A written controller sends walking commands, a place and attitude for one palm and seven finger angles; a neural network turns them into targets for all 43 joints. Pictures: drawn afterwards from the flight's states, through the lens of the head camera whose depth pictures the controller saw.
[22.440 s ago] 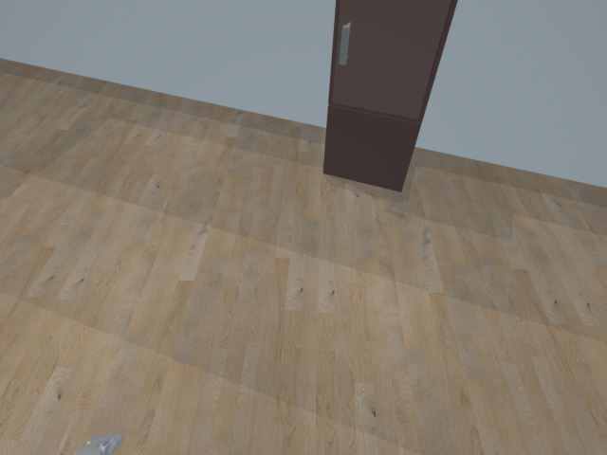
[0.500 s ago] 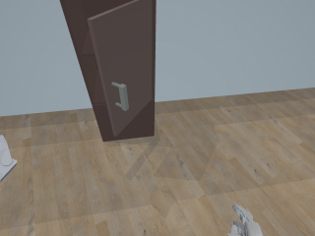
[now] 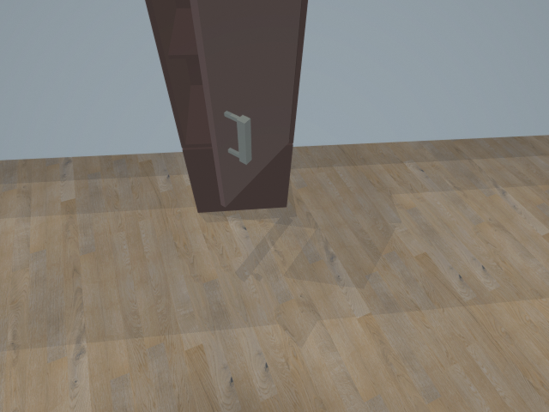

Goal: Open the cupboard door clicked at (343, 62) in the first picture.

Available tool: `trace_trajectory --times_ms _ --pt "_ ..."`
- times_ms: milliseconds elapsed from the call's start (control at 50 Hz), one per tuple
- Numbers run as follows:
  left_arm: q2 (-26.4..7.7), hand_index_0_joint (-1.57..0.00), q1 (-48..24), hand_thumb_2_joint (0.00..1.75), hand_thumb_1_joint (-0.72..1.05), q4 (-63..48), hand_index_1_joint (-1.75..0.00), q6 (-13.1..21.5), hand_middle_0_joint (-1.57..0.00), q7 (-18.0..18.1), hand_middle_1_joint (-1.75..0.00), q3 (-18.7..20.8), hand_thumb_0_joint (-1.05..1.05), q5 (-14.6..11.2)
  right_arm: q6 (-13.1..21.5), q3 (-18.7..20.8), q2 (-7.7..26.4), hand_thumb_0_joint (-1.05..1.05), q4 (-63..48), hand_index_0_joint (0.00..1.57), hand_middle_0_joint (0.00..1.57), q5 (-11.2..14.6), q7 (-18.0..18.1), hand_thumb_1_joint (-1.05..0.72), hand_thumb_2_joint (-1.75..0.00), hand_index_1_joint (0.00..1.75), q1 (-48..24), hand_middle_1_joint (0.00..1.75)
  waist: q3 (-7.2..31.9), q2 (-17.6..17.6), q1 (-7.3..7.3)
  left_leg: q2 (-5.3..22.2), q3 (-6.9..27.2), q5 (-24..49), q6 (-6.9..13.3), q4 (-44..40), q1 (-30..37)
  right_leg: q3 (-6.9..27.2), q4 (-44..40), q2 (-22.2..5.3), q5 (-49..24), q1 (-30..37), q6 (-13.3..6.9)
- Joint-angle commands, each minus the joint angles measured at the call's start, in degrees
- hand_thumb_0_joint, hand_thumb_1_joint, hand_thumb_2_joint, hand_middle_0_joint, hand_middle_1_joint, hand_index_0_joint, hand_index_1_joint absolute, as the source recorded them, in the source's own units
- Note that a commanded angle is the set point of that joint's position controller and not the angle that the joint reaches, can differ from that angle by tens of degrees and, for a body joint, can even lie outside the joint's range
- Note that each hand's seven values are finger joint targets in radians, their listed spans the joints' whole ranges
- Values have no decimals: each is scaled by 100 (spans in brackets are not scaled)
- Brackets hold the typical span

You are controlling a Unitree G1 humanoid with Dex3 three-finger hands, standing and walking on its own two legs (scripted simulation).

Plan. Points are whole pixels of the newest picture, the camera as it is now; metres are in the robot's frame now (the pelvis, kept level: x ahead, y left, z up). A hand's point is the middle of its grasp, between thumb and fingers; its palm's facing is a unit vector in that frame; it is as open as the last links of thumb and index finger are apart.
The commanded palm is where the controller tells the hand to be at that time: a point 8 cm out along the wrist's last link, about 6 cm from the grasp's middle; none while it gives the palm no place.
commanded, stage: let the arm hang, fingers relaxed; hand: left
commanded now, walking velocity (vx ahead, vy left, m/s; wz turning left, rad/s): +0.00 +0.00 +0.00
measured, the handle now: (237, 137) +0.72 +0.15 -0.08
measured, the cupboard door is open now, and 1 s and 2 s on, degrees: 50 50 50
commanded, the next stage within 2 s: look to check the result in 0.60 s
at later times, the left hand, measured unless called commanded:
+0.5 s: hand out of the picture +0.02 +0.21 -0.16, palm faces -0.02 -0.97 -0.26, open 7.4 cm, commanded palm none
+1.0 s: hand out of the picture +0.01 +0.22 -0.16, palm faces -0.01 -0.96 -0.28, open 7.4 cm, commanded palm none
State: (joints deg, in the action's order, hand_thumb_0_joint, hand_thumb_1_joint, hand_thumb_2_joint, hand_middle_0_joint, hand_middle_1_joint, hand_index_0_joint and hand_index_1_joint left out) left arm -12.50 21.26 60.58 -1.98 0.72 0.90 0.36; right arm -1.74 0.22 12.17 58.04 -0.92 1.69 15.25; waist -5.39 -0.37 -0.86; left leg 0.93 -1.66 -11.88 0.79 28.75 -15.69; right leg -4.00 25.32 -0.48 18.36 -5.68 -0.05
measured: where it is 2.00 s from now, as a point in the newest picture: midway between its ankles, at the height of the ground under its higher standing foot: outside the picture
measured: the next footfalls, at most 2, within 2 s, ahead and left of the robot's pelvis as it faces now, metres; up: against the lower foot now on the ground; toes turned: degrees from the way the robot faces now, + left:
none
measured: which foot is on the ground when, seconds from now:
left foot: down 0.00-1.00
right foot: down 0.00-1.00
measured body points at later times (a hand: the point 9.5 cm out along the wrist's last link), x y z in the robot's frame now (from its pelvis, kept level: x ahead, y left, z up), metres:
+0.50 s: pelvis -0.02 +0.01 +0.01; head -0.02 +0.00 +0.45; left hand +0.03 +0.26 -0.14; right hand -0.01 -0.23 -0.16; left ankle +0.04 +0.11 -0.74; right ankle -0.05 -0.12 -0.74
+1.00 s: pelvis -0.01 +0.00 +0.01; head +0.01 -0.01 +0.46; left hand +0.01 +0.27 -0.14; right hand +0.02 -0.26 -0.15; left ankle +0.04 +0.11 -0.74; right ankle -0.05 -0.12 -0.74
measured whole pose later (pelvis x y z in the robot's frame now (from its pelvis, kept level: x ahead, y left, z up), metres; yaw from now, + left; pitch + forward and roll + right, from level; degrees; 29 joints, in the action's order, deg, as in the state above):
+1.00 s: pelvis -0.01 +0.00 +0.01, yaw -1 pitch -2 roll +0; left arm -13.7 12.1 66.1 0.3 1.0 0.8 0.4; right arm -0.3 1.1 13.8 65.1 -0.9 1.2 10.2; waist -4.1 1.4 0.5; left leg 0.5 -2.9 -7.7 0.8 21.4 -11.8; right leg -2.9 20.8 -0.9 15.3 -3.5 0.0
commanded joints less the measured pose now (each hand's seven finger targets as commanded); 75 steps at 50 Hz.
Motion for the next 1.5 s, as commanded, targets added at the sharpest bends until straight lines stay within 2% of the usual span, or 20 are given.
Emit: trace_trajectory --times_ms 0,20,100,240,300,380,420,520,660,700,840,940,1040,1160,1220,1280,1320,1360,1460,1480 --pt "-688 -20 -240 90 90 -109 -30 231 -20 40 -30 110 0 23 206 179 807 0 -94 20 20 25 40 -90 -90 30 28 30 520 223 155 616 659 759 205 -770 728 440 -611 -473 -686 -374 -221" --pt "-671 -20 -231 90 90 -26 -30 221 -20 45 -30 95 0 23 199 183 815 0 -36 20 20 21 37 -90 -90 30 3 30 335 163 145 611 673 557 200 -861 665 433 -658 -471 -538 -463 -227" --pt "-696 -20 -261 90 90 189 -30 213 -20 59 -30 93 0 31 188 193 821 0 178 20 20 4 22 -90 -90 30 18 30 104 69 138 597 702 72 182 -1135 558 451 -720 -473 -239 -544 -236" --pt "-776 -20 -410 90 90 273 -30 226 -20 84 -30 98 0 46 163 214 741 0 403 20 20 -9 -29 -90 -90 30 -9 30 -22 -122 124 522 628 -253 131 -1284 467 474 -791 -500 8 -654 -218" --pt "-752 -20 -475 90 90 280 -30 220 -20 87 -30 97 0 43 152 203 663 0 464 20 20 -30 -43 -90 -90 30 -19 30 -114 -14 136 485 614 -381 105 -1323 418 516 -826 -517 124 -753 -219" --pt "-791 -20 -565 90 90 239 -30 257 -20 92 -30 113 0 41 182 210 659 0 505 20 20 -29 -47 -90 -90 30 -21 30 61 -12 146 488 556 -3 93 -1223 557 542 -813 -546 -102 -680 -223" --pt "-799 -20 -588 90 90 235 -30 265 -20 89 -30 119 0 36 197 207 644 0 513 20 20 -27 -43 -90 -90 30 -33 30 65 137 139 493 543 129 85 -1211 572 555 -814 -552 -209 -652 -221" --pt "-827 -20 -667 90 90 244 -30 289 -20 90 -30 131 0 32 220 216 685 0 545 20 20 -17 -31 -90 -90 30 -54 30 32 91 148 506 505 431 77 -1136 607 570 -872 -581 -379 -629 -228" --pt "-864 -20 -711 90 90 272 -30 306 -20 89 -30 150 0 28 237 234 778 0 534 20 20 -7 -13 -90 -90 30 -90 30 212 88 159 538 531 638 86 -1072 765 582 -897 -583 -542 -525 -247" --pt "-870 -20 -718 90 90 289 -30 303 -20 84 -30 145 0 21 237 229 823 0 541 20 20 -6 -6 -90 -90 30 -139 30 191 192 160 546 533 595 85 -1088 790 592 -919 -581 -505 -550 -250" --pt "-977 -20 -765 90 90 302 -30 328 -20 85 -30 149 0 27 232 250 952 0 504 20 20 14 -7 -90 -90 30 -270 30 234 45 160 573 517 776 88 -1014 878 618 -989 -594 -668 -540 -249" --pt "-1053 -20 -823 90 90 299 -30 333 -20 78 -30 153 0 27 236 257 1049 0 481 20 20 14 -13 -90 -90 30 -403 30 323 85 157 594 545 807 94 -1036 958 626 -1003 -606 -711 -498 -246" --pt "-1166 -20 -960 90 90 270 -30 359 -20 78 -30 165 0 31 255 262 1157 0 453 20 20 18 -17 -90 -90 30 -533 30 386 -41 161 618 540 1098 95 -1009 1020 629 -1004 -632 -1066 -409 -227" --pt "-1277 -20 -1097 90 90 247 -30 368 -20 71 -30 168 0 28 260 252 1237 0 440 20 20 6 -32 -90 -90 30 -690 30 396 20 162 627 531 1146 75 -1042 1053 647 -1050 -661 -1185 -350 -221" --pt "-1332 -20 -1152 90 90 214 -30 388 -20 72 -30 181 0 24 279 250 1324 0 419 20 20 3 -28 -90 -90 30 -737 30 598 25 159 641 517 1402 75 -1002 1141 656 -1018 -684 -1531 -182 -215" --pt "-1372 -20 -1215 90 90 196 -30 380 -20 71 -30 178 0 24 277 237 1346 0 418 20 20 6 -33 -90 -90 30 -791 30 523 62 149 636 527 1425 66 -1027 1109 648 -1027 -679 -1543 -174 -206" --pt "-1276 -20 -1220 90 90 174 -30 333 -20 70 -30 184 0 23 252 241 1249 0 419 20 20 -8 -20 -90 -90 30 -733 30 485 46 171 680 404 1402 32 -927 1149 725 -971 -668 -1669 -289 -212" --pt "-939 -20 -1016 90 90 182 -30 214 -20 94 -30 145 0 18 166 182 822 0 449 20 20 -18 -6 -90 -90 30 -476 30 483 46 190 693 200 1371 -41 -651 1096 794 -773 -686 -1919 -378 -182" --pt "-1102 -20 -946 90 90 -142 -30 68 -20 62 -30 306 0 48 71 336 992 0 138 20 20 -23 63 -90 -90 30 -317 30 548 -91 203 820 -78 1350 -41 -226 951 991 -166 -591 -2388 -593 -251" --pt "-1070 -20 -933 90 90 -211 -30 51 -20 52 -30 331 0 51 66 364 1016 0 73 20 20 -29 79 -90 -90 30 -309 30 567 -2 196 876 -82 1387 -19 -194 979 1006 -24 -541 -2389 -702 -250"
